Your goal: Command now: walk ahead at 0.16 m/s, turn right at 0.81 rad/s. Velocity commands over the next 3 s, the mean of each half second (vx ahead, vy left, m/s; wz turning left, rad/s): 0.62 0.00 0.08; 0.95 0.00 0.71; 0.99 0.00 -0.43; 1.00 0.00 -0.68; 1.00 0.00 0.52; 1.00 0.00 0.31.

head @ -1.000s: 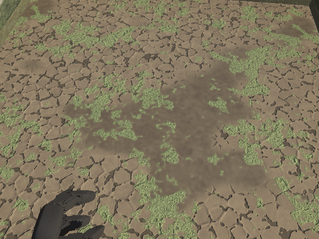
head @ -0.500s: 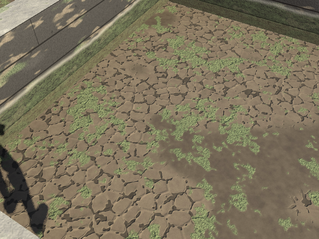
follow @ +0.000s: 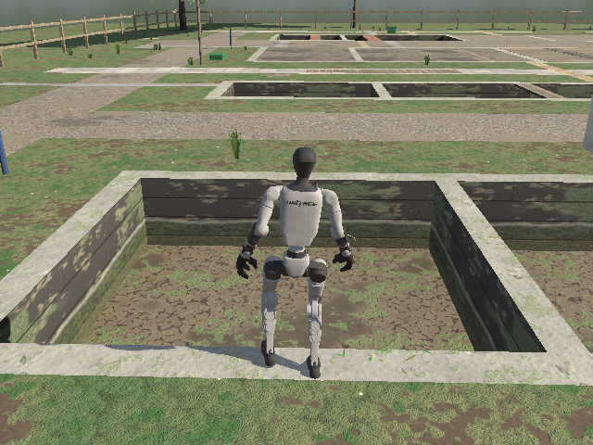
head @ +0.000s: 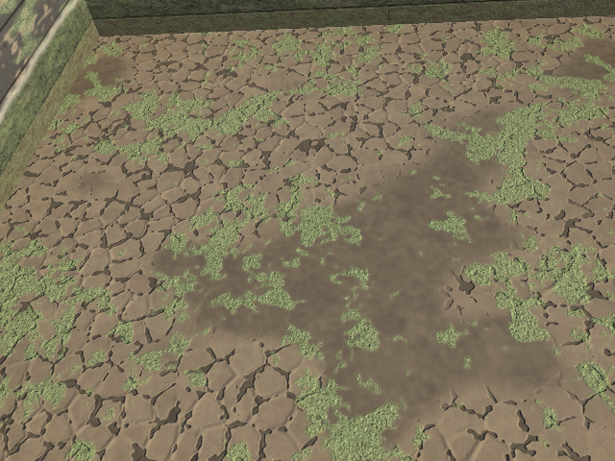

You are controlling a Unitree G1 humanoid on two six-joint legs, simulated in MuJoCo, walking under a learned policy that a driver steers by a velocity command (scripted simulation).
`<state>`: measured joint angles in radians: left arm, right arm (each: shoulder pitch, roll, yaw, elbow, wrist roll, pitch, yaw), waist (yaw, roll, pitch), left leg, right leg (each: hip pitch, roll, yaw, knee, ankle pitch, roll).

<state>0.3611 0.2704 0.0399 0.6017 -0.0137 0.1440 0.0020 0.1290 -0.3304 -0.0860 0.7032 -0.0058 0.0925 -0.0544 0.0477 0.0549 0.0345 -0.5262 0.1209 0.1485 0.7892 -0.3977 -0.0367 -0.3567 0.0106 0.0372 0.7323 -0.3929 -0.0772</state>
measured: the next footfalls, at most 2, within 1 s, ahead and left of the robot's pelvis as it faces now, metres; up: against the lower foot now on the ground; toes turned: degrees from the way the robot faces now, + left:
left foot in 0.30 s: +0.04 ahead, +0.08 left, +0.00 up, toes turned +6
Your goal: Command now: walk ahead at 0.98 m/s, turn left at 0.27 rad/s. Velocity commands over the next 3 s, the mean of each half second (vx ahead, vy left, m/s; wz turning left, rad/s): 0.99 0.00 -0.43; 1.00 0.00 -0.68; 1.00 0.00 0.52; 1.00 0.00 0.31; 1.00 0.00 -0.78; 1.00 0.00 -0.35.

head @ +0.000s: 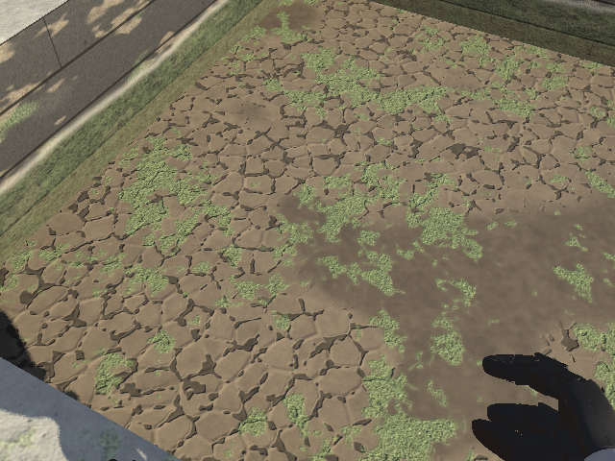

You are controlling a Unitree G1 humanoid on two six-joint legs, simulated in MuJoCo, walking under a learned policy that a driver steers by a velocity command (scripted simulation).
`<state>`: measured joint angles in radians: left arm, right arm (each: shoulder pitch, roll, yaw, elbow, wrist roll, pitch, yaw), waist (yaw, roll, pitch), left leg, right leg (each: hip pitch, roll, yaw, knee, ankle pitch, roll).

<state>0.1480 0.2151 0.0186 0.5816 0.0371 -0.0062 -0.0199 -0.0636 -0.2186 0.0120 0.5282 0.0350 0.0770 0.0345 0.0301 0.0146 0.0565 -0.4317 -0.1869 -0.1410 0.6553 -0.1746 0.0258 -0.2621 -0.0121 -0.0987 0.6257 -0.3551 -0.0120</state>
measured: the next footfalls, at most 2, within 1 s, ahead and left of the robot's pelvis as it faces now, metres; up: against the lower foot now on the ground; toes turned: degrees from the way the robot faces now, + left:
right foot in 0.44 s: +0.02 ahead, -0.06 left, +0.00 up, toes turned -10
left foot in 0.64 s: +0.11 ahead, +0.17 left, +0.00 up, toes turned -24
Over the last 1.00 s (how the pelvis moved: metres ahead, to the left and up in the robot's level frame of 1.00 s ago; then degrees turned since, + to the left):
-0.06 0.01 0.01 24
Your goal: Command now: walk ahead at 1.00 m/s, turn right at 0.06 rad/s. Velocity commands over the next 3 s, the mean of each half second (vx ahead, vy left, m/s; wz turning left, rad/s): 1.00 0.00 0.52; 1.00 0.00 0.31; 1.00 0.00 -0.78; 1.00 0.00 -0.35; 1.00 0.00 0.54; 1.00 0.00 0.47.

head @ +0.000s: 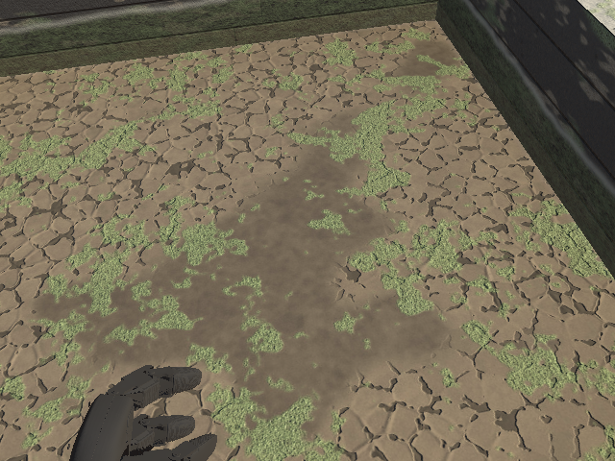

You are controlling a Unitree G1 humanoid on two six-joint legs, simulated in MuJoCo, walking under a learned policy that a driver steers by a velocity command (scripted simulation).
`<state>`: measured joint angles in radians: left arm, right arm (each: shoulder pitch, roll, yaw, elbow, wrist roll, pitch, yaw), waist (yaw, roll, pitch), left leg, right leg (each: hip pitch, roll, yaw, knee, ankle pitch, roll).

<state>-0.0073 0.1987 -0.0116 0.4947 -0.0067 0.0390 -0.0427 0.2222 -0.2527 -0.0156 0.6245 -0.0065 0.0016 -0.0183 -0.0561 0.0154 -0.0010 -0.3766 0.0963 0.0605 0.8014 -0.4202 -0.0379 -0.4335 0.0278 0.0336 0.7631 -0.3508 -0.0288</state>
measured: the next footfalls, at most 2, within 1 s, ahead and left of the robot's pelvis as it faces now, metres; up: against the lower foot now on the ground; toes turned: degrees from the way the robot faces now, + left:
left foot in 0.30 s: +0.07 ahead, +0.16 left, +0.00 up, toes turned +15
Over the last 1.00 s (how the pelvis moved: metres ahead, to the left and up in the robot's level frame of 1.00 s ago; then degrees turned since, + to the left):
-0.01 0.05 -0.01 -33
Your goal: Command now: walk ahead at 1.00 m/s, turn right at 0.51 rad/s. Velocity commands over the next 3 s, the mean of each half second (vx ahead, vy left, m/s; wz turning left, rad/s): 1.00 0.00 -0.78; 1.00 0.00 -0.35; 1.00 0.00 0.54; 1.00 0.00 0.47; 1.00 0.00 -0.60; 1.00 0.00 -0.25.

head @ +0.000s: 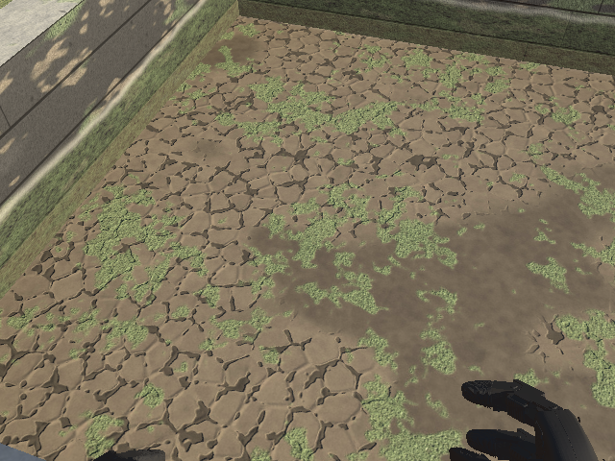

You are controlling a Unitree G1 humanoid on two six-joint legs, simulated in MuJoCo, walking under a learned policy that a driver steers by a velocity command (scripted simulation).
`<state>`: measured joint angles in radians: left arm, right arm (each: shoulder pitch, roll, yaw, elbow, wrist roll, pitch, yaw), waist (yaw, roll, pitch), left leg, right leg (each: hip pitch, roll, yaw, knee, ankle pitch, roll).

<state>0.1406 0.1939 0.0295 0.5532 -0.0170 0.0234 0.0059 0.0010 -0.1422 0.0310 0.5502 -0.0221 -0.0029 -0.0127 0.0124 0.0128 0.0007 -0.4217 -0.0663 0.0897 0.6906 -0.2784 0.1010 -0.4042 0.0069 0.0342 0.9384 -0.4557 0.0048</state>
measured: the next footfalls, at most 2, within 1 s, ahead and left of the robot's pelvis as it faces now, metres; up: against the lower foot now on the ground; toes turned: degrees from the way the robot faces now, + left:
right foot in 0.08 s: +0.01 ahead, -0.10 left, +0.00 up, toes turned -23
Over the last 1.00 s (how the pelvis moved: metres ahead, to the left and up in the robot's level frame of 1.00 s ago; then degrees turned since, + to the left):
0.01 0.07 0.00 26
